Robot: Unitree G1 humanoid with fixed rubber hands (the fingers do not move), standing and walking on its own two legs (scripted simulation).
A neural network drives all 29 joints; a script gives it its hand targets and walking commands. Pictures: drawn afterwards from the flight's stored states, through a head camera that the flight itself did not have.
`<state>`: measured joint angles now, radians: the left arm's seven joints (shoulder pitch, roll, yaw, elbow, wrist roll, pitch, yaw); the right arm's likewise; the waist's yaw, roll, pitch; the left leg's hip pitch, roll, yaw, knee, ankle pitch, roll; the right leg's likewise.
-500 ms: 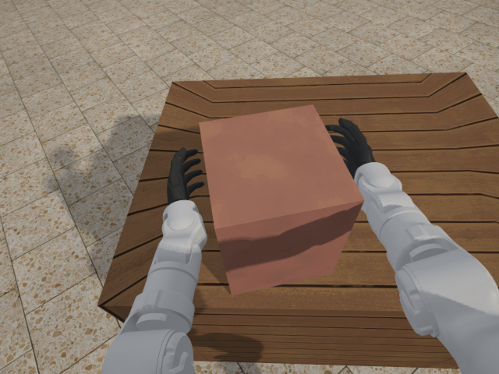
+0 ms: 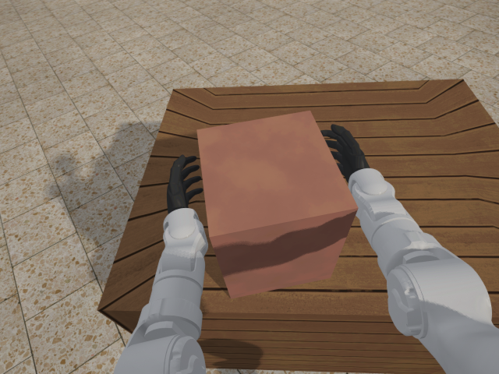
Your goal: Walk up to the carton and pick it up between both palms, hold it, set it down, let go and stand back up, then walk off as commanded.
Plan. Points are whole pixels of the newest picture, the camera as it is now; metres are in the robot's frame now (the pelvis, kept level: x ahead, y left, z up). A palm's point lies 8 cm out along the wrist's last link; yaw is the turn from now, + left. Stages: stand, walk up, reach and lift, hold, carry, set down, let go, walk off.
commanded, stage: reach and lift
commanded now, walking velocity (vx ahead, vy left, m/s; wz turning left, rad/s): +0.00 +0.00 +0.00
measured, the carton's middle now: (268, 209) +0.41 +0.05 +0.01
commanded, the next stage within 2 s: none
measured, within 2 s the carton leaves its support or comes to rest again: leaves its support in 0.86 s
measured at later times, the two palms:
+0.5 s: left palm (180, 205) +0.36 +0.19 +0.07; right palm (353, 169) +0.46 -0.09 +0.08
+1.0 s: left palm (167, 213) +0.34 +0.20 +0.08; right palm (346, 182) +0.43 -0.08 +0.08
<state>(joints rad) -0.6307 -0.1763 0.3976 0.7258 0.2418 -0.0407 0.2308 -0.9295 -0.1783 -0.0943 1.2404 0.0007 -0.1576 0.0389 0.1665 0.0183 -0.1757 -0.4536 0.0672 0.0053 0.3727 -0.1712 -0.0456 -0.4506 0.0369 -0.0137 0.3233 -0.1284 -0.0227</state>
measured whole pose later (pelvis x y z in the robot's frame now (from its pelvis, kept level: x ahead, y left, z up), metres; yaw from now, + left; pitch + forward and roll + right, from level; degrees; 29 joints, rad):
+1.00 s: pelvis -0.01 +0.00 +0.00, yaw +0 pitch +13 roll -1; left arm -0.61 -0.17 0.40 0.67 0.22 0.04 0.19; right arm -0.84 -0.12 -0.17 1.16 -0.06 -0.14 -0.01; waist 0.17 0.02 -0.18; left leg -0.43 0.07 0.00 0.37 -0.15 -0.05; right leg -0.41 0.04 -0.02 0.28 -0.09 -0.02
